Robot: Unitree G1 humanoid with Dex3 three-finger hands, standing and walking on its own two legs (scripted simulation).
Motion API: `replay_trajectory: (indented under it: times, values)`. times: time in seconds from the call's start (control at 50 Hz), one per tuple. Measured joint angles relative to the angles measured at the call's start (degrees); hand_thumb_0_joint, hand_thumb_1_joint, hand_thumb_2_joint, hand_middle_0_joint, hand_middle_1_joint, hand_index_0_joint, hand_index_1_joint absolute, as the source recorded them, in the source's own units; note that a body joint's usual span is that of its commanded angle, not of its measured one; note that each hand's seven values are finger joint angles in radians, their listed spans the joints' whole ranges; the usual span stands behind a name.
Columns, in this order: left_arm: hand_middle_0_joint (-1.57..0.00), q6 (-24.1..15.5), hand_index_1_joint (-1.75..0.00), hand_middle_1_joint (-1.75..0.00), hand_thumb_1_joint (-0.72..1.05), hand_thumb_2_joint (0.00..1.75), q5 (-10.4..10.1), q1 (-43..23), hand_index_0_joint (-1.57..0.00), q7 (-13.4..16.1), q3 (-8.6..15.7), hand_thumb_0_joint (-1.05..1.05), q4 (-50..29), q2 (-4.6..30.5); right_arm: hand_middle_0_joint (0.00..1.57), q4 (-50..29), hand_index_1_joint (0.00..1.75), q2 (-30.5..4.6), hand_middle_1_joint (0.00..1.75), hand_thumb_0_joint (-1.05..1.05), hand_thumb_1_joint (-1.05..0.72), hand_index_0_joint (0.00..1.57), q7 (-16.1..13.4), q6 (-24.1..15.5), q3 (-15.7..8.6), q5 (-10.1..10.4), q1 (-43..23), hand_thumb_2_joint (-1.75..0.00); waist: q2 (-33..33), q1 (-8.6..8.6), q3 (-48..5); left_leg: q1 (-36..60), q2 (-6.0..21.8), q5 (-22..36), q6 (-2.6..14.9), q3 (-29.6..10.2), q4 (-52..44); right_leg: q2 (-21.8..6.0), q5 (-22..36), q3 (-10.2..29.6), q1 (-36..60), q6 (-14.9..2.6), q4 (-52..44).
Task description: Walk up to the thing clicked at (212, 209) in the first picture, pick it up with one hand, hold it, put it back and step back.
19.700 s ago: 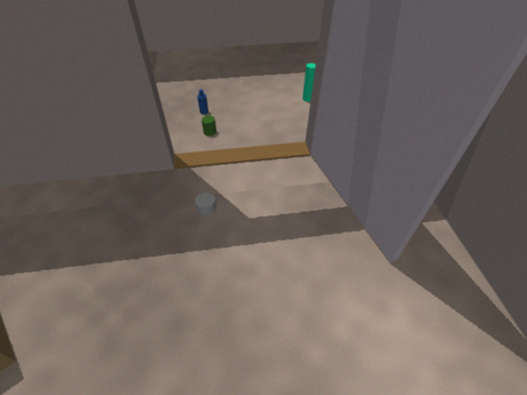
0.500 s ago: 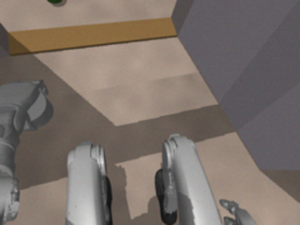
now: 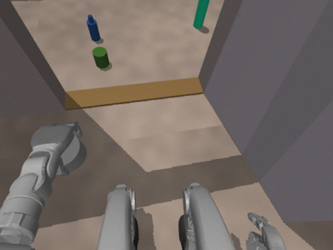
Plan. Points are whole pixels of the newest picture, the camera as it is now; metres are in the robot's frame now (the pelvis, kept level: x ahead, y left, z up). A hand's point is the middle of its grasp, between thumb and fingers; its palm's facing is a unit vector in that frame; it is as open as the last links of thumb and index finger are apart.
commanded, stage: lift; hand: left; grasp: from above
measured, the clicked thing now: (65, 152) +0.38 +0.27 -0.11
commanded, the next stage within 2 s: hold in 0.74 s
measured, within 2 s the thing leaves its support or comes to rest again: neither
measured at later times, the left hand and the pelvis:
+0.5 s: hand (50, 132) +0.36 +0.23 +0.06, palm faces -0.44 -0.08 -0.89, open 11.8 cm; pelvis +0.04 +0.00 +0.14, yaw +1 degrees
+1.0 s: hand (40, 104) +0.39 +0.23 +0.12, palm faces -0.45 -0.08 -0.89, open 11.8 cm; pelvis +0.08 +0.00 +0.20, yaw +1 degrees
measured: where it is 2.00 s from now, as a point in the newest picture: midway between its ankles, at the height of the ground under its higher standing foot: outside the picture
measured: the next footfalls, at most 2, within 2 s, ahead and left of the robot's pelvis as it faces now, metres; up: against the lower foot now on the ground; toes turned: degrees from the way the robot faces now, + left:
none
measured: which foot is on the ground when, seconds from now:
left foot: down 0.00-1.00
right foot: down 0.00-1.00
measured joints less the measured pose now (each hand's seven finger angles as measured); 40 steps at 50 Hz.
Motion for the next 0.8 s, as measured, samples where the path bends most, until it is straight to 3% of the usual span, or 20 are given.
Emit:
replay_trajectory:
  times: [0.26, 0.44, 0.56, 0.68, 0.8]
  values:
    - [-0.41, 0.61, -0.84, -0.88, -0.28, 0.77, -0.82, 2.64, -0.48, -0.49, -3.08, 0.00, 5.17, -2.92, 0.21, 2.09, 0.30, 0.08, 0.30, 0.01, -0.91, 0.20, -2.75, -2.83, -0.10, 0.89, 3.76, -0.90, 0.09, 0.38, 1.11, 22.78, 0.22, 4.55, -0.41, 1.64, -20.13, 0.25, 4.93, 1.04, 21.85, -0.36, -19.67]
    - [-0.41, 0.06, -0.84, -0.88, -0.27, 0.77, 0.72, 3.60, -0.48, 3.25, -5.03, 0.00, 7.51, -6.49, 0.20, 3.91, 0.30, -0.23, 0.30, 0.01, -0.91, 0.20, -3.08, -3.79, -0.69, 0.76, 5.26, -0.90, -0.17, 0.80, 3.04, 34.29, 0.13, 7.00, -0.56, 2.64, -30.59, 0.22, 7.44, 1.77, 32.83, -0.43, -29.74]
    - [-0.41, 1.85, -0.84, -0.88, -0.27, 0.77, 0.73, 1.85, -0.47, 5.12, -5.33, 0.00, 9.52, -7.51, 0.20, 4.80, 0.30, 0.00, 0.30, 0.01, -0.91, 0.20, -2.90, -3.54, -0.84, 0.59, 5.36, -0.90, -0.37, 0.73, 4.31, 41.20, 0.18, 8.76, -0.67, 3.36, -37.21, 0.32, 9.31, 2.34, 39.36, -0.47, -36.11]
    - [-0.41, 3.92, -0.84, -0.88, -0.27, 0.77, -0.96, 1.17, -0.47, 4.27, -5.58, 0.00, 11.15, -8.21, 0.20, 4.60, 0.30, 0.11, 0.30, 0.01, -0.91, 0.20, -2.53, -3.06, -1.15, 0.65, 6.12, -0.90, -0.36, 0.71, 4.89, 47.43, 0.04, 10.51, -0.71, 3.96, -43.51, 0.24, 11.08, 2.80, 45.29, -0.45, -42.17]
    - [-0.41, 3.09, -0.84, -0.88, -0.28, 0.77, -1.33, 2.92, -0.48, 2.60, -6.16, 0.00, 10.21, -8.63, 0.20, 4.02, 0.30, -0.11, 0.30, 0.01, -0.91, 0.20, -2.56, -2.83, -1.37, 0.84, 6.62, -0.90, -0.35, 0.97, 5.52, 52.17, -0.19, 11.79, -0.63, 4.35, -48.37, 0.07, 12.38, 3.08, 49.90, -0.34, -46.93]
